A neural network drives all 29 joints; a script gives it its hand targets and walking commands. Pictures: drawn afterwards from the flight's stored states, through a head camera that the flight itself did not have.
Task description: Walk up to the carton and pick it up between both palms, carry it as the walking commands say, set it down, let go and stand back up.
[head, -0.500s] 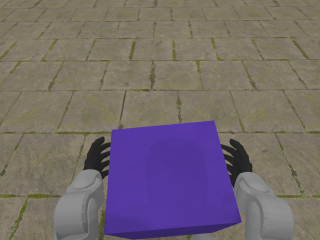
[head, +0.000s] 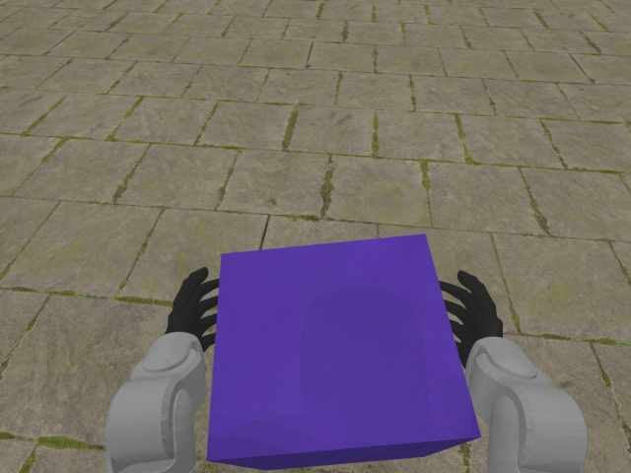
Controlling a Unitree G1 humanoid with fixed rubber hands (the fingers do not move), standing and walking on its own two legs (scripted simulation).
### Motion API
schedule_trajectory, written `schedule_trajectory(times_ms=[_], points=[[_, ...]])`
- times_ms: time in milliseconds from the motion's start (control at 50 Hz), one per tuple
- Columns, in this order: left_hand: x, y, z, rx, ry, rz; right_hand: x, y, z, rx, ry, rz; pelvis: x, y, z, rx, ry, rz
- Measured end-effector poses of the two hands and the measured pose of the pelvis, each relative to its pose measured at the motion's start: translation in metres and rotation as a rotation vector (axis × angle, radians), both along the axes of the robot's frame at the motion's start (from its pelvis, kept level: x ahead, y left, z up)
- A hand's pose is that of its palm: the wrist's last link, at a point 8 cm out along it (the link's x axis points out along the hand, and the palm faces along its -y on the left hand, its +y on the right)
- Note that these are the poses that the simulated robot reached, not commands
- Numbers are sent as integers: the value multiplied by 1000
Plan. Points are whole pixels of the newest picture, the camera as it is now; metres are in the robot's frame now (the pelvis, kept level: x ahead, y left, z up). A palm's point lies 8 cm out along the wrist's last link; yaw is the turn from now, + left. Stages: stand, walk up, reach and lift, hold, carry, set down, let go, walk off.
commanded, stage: carry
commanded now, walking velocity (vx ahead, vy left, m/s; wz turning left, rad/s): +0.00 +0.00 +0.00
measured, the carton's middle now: (335, 367) +0.25 +0.00 +0.02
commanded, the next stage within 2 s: none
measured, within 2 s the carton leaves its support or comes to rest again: neither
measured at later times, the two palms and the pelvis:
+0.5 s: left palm (199, 304) +0.28 +0.15 +0.10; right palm (474, 310) +0.28 -0.16 +0.10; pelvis +0.04 +0.00 +0.00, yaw +0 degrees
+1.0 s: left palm (185, 347) +0.23 +0.15 +0.11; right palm (494, 355) +0.22 -0.16 +0.11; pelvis -0.01 -0.01 +0.00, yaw +0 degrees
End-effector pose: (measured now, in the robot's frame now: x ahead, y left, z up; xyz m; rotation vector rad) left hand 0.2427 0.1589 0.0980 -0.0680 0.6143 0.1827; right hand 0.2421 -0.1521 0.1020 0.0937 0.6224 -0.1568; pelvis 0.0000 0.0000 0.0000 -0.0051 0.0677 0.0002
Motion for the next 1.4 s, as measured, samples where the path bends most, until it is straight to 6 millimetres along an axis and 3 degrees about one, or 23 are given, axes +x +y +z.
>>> schedule_trajectory(times_ms=[200,440,640,1040,1400], points=[[33,3,-1,-2,9,0,33,3,0,-2,9,0,31,3,2,-3,30,0],[43,-2,4,7,-7,0,43,-2,2,7,-8,1,42,-2,1,3,18,1],[30,-4,6,8,-17,2,30,-4,3,9,-18,2,33,-4,0,5,-6,2],[-21,-6,14,7,-38,1,-21,-6,10,10,-39,-1,-9,-5,-1,5,-60,0],[-16,-6,-1,5,20,0,-18,-6,-5,7,18,-2,-9,-5,-1,5,-46,0]])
